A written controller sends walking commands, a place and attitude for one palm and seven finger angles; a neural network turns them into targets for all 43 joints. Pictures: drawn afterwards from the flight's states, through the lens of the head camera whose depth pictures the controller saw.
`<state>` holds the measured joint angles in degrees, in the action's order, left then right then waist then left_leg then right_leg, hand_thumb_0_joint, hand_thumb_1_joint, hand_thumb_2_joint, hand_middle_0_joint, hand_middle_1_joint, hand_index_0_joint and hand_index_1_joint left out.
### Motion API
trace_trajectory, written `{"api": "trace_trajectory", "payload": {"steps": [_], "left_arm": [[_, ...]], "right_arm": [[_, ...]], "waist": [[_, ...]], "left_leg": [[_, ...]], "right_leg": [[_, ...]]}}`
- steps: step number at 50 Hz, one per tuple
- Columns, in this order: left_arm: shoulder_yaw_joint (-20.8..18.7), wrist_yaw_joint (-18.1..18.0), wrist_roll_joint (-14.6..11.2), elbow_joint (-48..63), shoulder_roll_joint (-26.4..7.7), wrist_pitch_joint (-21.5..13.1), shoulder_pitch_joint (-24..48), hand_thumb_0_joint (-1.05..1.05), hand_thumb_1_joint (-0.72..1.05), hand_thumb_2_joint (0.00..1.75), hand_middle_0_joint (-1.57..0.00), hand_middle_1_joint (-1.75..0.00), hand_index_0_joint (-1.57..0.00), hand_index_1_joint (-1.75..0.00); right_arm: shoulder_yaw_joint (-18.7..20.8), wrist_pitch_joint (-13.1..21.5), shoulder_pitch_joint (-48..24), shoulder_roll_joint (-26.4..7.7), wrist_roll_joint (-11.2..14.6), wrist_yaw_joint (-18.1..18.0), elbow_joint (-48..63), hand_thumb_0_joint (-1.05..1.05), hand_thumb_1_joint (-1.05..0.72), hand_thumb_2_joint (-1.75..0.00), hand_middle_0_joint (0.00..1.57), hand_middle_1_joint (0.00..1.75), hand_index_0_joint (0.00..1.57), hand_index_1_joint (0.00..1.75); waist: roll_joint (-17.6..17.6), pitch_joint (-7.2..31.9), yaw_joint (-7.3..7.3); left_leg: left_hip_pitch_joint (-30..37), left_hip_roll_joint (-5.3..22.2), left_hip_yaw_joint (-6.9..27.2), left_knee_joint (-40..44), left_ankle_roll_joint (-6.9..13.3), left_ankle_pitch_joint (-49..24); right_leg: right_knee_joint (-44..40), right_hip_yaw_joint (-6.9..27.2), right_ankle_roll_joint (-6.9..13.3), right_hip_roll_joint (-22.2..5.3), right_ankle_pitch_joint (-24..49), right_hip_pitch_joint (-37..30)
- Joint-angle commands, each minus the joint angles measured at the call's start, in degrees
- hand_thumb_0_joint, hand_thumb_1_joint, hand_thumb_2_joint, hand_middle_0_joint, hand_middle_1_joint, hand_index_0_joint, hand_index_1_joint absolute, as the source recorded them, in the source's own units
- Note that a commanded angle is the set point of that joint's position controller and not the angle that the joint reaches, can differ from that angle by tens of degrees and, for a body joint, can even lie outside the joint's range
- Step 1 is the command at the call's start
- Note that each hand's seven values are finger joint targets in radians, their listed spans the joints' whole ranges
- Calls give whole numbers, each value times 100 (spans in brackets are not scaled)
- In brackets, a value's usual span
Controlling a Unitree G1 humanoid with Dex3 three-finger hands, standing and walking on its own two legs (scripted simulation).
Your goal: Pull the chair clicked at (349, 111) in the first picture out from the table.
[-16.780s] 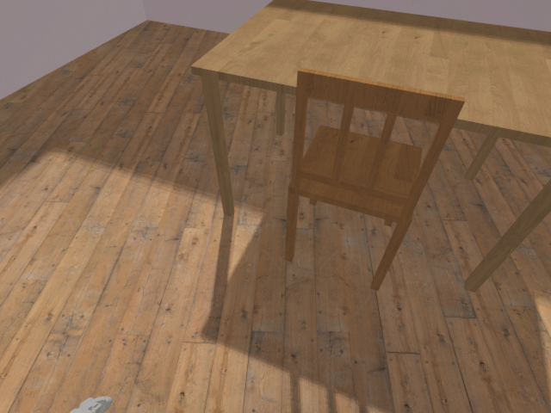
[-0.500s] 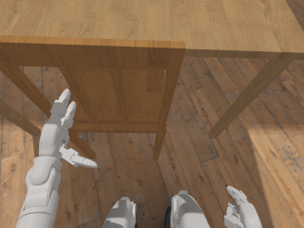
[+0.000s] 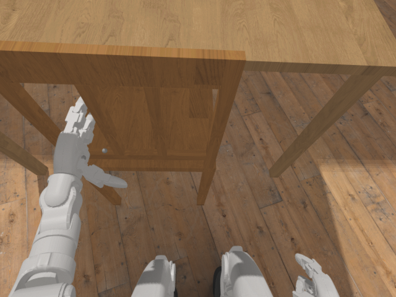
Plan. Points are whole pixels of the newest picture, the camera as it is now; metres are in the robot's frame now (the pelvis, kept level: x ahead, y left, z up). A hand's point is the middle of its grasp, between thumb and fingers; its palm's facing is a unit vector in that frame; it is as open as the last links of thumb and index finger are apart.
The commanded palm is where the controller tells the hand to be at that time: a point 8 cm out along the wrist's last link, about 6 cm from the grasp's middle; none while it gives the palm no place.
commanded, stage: push the fingers through the gap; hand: left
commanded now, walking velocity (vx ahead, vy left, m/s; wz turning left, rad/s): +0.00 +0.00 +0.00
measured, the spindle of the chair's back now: (105, 124) +0.46 +0.20 +0.01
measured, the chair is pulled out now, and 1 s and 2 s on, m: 0.00 0.00 0.02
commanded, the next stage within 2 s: hook a spindle and tug to test in 0.66 s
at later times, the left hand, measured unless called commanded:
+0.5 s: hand (113, 142) +0.41 +0.17 +0.01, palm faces +0.00 -1.00 -0.05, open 16.9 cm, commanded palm +0.39 +0.23 +0.02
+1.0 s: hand (112, 138) +0.42 +0.18 +0.02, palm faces +0.01 -1.00 -0.06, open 16.3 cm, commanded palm +0.39 +0.22 +0.02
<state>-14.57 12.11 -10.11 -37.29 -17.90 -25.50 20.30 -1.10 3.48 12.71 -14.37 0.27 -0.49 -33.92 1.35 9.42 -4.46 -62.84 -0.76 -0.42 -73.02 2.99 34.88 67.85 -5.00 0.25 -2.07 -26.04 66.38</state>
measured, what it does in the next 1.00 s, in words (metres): stands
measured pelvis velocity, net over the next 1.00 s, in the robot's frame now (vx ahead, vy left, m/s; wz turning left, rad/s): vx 0.00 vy -0.01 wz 0.00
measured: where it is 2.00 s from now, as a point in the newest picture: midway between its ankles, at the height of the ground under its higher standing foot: outside the picture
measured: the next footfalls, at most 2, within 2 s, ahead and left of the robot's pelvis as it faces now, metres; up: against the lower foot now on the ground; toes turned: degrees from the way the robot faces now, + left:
none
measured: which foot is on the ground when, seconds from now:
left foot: down 0.00-1.00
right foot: down 0.00-1.00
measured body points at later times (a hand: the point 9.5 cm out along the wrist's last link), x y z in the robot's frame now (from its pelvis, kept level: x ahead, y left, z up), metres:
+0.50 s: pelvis +0.00 -0.01 +0.00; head +0.14 +0.01 +0.43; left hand +0.40 +0.23 +0.02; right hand +0.09 -0.27 -0.11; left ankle -0.01 +0.08 -0.63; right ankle +0.05 -0.13 -0.63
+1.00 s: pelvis +0.00 -0.01 +0.00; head +0.14 +0.01 +0.43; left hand +0.41 +0.23 +0.02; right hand +0.10 -0.27 -0.12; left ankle -0.01 +0.08 -0.63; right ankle +0.05 -0.13 -0.63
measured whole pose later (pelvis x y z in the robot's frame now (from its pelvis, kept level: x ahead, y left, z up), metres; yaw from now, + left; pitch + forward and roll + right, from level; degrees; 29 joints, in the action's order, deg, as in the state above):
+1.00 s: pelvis +0.00 -0.01 +0.00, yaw +0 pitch +25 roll -2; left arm -16.8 11.7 -8.5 -44.6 -18.5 -29.6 27.3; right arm -0.9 1.2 13.1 -14.5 -0.4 -0.3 -34.6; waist 1.1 8.5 -5.6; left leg -63.6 -0.4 -0.7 -72.7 2.6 34.2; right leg 67.8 -4.7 0.7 -1.6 -25.4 67.5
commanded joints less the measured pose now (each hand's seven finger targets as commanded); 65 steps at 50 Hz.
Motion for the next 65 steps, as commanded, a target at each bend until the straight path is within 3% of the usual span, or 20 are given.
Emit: {"api": "trace_trajectory", "payload": {"steps": [1, 2, 3, 6, 8, 14, 16, 18, 26, 34, 37, 38, 41, 44, 49, 51, 53, 57, 62, 65], "left_arm": [[-132, 87, -116, 1631, -876, -431, 1468, 0, -50, 30, -6, -8, -6, -8], [-164, 54, -122, 1742, -912, -496, 1538, 0, -50, 30, -6, -8, -6, -8], [-255, -14, -151, 1755, -966, -561, 1654, 0, -50, 30, -6, -8, -6, -8], [-496, -213, -33, 1120, -1210, -659, 2038, 0, -50, 30, -6, -8, -6, -8], [-461, -266, 61, 670, -1096, -661, 2122, 0, -50, 30, -6, -8, -6, -8], [-260, -10, 85, 575, -994, -572, 2008, 0, -50, 30, -6, -8, -6, -8], [-205, 70, -2, 580, -892, -525, 1855, 0, -50, 30, -6, -8, -6, -8], [-403, 57, -62, 674, -1094, -534, 1860, 0, -50, 30, -6, -8, -6, -8], [-676, -240, 77, 788, -1391, -850, 2112, 0, -50, 30, -6, -8, -6, -8], [-229, 110, 5, 396, -940, -748, 2175, 0, -50, 30, -6, -8, -6, -8], [-250, 137, -45, 299, -953, -699, 2260, 0, -50, 30, -6, -8, -6, -8], [-415, 109, -39, 401, -1173, -732, 2404, 0, -50, 30, -6, -8, -6, -8], [-515, 20, -8, 424, -1261, -773, 2406, 0, -50, 30, -11, -24, -11, -24], [-541, -57, 51, 518, -1272, -845, 2348, 0, -50, 30, -17, -41, -17, -41], [-411, -49, 71, 401, -1121, -746, 2229, 0, -50, 30, -25, -68, -25, -68], [-291, -23, 68, 326, -988, -673, 2225, 0, -50, 30, -29, -79, -29, -79], [-384, -28, 54, 386, -1107, -641, 2251, 0, -50, 30, -32, -90, -32, -90], [-389, -75, 6, 841, -1093, -700, 2186, 0, -28, 40, -39, -112, -39, -112], [-150, -162, 27, 879, -773, -747, 1891, 0, 0, 52, -48, -140, -48, -140], [-216, -169, 88, 694, -901, -737, 1913, 0, 17, 59, -50, -145, -50, -145]], "right_arm": [[408, 168, 454, -983, 28, -37, 653, 0, -90, -90, 20, 30, 20, 30], [405, 165, 490, -957, 16, -28, 629, 0, -90, -90, 20, 30, 20, 30], [404, 160, 504, -949, -2, -35, 578, 0, -90, -90, 20, 30, 20, 30], [353, 124, 520, -947, -36, -82, 410, 0, -90, -90, 20, 30, 20, 30], [338, 110, 548, -929, -45, -78, 361, 0, -90, -90, 20, 30, 20, 30], [370, -6, 636, -974, -36, -1, 439, 0, -90, -90, 20, 30, 20, 30], [393, -35, 668, -981, -6, 15, 478, 0, -90, -90, 20, 30, 20, 30], [394, -57, 669, -987, 6, 9, 462, 0, -90, -90, 20, 30, 20, 30], [359, -57, 602, -927, -55, -16, 434, 0, -90, -90, 20, 30, 20, 30], [368, -35, 584, -968, -14, -23, 393, 0, -90, -90, 20, 30, 20, 30], [357, -32, 592, -986, 0, -41, 386, 0, -90, -90, 20, 30, 20, 30], [369, -28, 578, -1006, -10, -54, 373, 0, -90, -90, 20, 30, 20, 30], [356, -19, 586, -984, -34, -57, 402, 0, -90, -90, 20, 30, 20, 30], [345, -29, 565, -946, -57, -40, 420, 0, -90, -90, 20, 30, 20, 30], [363, -66, 599, -971, -45, -10, 416, 0, -90, -90, 20, 30, 20, 30], [357, -80, 593, -964, -36, -4, 447, 0, -90, -90, 20, 30, 20, 30], [365, -98, 615, -989, -30, -12, 426, 0, -90, -90, 20, 30, 20, 30], [381, -89, 618, -955, -40, -6, 481, 0, -90, -90, 20, 30, 20, 30], [386, -75, 593, -909, -41, 35, 457, 0, -90, -90, 20, 30, 20, 30], [384, -92, 589, -940, -39, 27, 414, 0, -90, -90, 20, 30, 20, 30]], "waist": [[590, 2914, 2], [713, 2958, 10], [505, 2971, -42], [186, 2414, -150], [172, 2176, -176], [609, 2722, -94], [385, 2814, -128], [201, 2771, -98], [259, 2554, -73], [393, 2417, -198], [245, 2355, -212], [337, 2451, -188], [249, 2583, -152], [469, 2702, -75], [284, 2620, -153], [420, 2568, -169], [327, 2574, -159], [505, 2918, -104], [360, 2664, -155], [272, 2436, -154]], "left_leg": [[1801, 117, 486, 1120, -441, -3168], [1940, 128, 510, 1135, -480, -3334], [1888, 130, 512, 1094, -455, -3302], [1203, 86, 465, 1058, -348, -2583], [953, 53, 417, 1063, -314, -2274], [1502, 94, 400, 1099, -390, -2930], [1586, 131, 441, 1106, -375, -3092], [1361, 113, 411, 1129, -319, -2879], [975, 39, 270, 1099, -242, -2307], [1086, 45, 295, 1115, -245, -2181], [1085, 44, 339, 1133, -234, -2155], [1082, 49, 337, 1108, -243, -2168], [1047, 31, 329, 1061, -230, -2231], [1165, 24, 326, 1065, -271, -2386], [1132, 55, 343, 1059, -269, -2441], [1181, 57, 358, 1096, -281, -2451], [1200, 76, 375, 1096, -287, -2526], [1462, 81, 375, 1102, -317, -2858], [1466, 99, 381, 1139, -332, -2892], [1234, 93, 374, 1162, -314, -2535]], "right_leg": [[-545, 221, 169, 183, 1537, -1872], [-564, 209, 162, 187, 1582, -1852], [-571, 218, 142, 197, 1657, -1921], [-536, 245, 125, 203, 1365, -1828], [-529, 250, 120, 186, 1201, -1747], [-585, 271, 156, 191, 1530, -1863], [-612, 241, 143, 205, 1604, -1919], [-646, 274, 129, 200, 1676, -2148], [-643, 398, 121, 194, 1495, -2235], [-723, 365, 122, 177, 1307, -1998], [-730, 330, 125, 180, 1244, -1947], [-699, 348, 122, 169, 1260, -1957], [-647, 363, 122, 175, 1344, -2046], [-594, 361, 130, 169, 1431, -2050], [-607, 337, 115, 179, 1472, -2001], [-606, 307, 132, 182, 1416, -1906], [-614, 307, 127, 185, 1470, -1942], [-599, 306, 132, 178, 1717, -2095], [-645, 268, 121, 199, 1668, -2008], [-656, 280, 127, 199, 1449, -1952]]}}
